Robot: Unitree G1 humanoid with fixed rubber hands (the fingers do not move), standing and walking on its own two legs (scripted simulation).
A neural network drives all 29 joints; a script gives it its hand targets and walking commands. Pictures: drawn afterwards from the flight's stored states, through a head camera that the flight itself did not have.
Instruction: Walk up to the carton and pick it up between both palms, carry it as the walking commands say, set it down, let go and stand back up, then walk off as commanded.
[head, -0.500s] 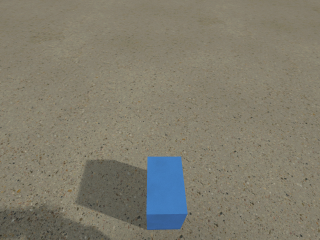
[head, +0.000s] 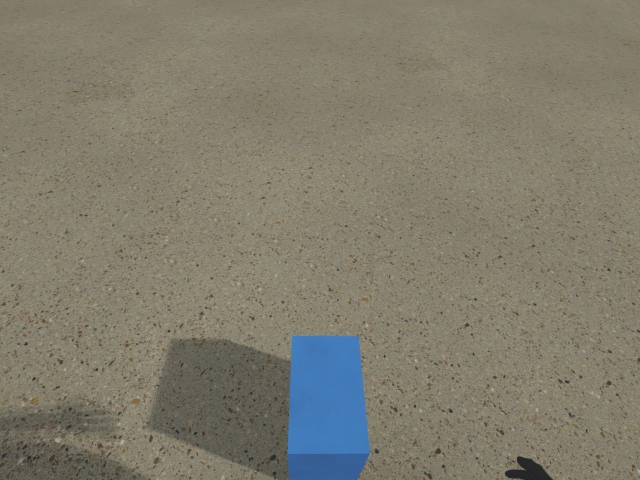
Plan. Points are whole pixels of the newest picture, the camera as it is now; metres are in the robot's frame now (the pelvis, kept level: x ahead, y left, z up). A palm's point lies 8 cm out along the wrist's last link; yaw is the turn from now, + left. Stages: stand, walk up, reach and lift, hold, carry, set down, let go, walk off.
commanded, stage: walk up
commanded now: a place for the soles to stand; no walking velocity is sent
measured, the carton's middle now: (323, 409) +0.46 -0.04 -0.63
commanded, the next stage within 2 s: reach and lift in 1.54 s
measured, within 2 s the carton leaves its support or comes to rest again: neither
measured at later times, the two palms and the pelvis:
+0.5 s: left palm out of the picture +0.12 +0.29 -0.11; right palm out of the picture +0.10 -0.31 -0.10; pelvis +0.02 -0.01 +0.00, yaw +0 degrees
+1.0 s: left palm out of the picture +0.13 +0.30 -0.11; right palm out of the picture +0.11 -0.32 -0.10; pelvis +0.04 -0.01 +0.00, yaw -1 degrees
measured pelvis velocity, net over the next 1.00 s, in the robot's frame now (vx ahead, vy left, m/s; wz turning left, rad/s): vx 0.04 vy -0.01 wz -0.02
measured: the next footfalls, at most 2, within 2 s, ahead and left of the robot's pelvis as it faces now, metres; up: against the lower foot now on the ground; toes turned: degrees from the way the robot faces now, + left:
none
